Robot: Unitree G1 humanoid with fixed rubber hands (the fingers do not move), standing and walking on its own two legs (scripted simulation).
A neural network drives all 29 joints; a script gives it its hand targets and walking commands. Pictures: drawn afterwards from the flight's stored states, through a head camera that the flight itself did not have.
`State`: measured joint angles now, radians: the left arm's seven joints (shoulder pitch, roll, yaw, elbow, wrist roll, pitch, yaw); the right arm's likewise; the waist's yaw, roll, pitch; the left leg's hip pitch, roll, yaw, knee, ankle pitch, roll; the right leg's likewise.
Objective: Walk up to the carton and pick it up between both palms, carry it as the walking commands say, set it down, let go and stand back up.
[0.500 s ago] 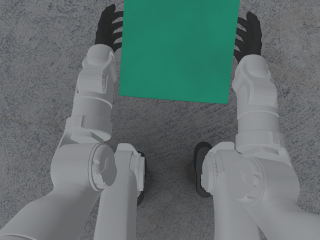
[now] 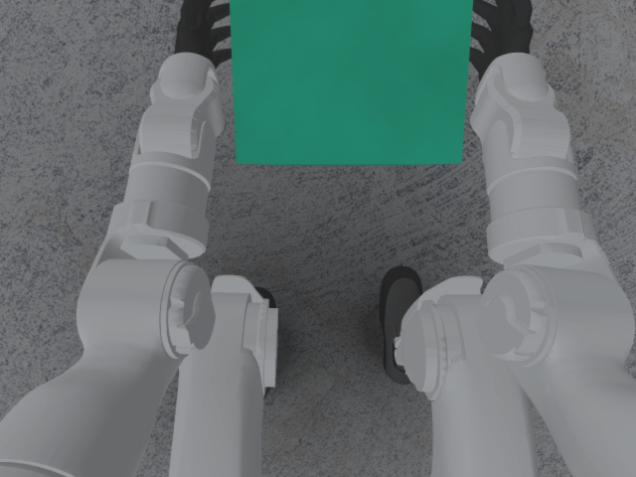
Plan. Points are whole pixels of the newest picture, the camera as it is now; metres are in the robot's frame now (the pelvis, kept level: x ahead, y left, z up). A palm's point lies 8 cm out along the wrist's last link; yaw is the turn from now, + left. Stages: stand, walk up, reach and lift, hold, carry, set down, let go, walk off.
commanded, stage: set down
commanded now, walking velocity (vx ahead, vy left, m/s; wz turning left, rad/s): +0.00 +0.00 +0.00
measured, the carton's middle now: (346, 80) +0.53 -0.02 -0.23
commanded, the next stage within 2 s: none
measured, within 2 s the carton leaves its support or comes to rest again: rests again in 1.24 s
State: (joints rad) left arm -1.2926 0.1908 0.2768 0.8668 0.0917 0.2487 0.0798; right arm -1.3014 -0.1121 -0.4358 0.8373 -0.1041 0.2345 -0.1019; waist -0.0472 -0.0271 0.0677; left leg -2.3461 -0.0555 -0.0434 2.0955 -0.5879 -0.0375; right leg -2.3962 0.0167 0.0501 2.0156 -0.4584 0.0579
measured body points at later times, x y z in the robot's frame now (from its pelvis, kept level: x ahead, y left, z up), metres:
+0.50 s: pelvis +0.00 +0.00 -0.02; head +0.35 +0.02 +0.26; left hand +0.55 +0.14 -0.18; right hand +0.54 -0.17 -0.16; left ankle +0.09 +0.12 -0.36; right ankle +0.13 -0.14 -0.36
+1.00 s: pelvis +0.00 +0.00 -0.02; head +0.36 +0.02 +0.25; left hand +0.54 +0.14 -0.19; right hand +0.55 -0.17 -0.18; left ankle +0.09 +0.12 -0.36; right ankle +0.13 -0.14 -0.36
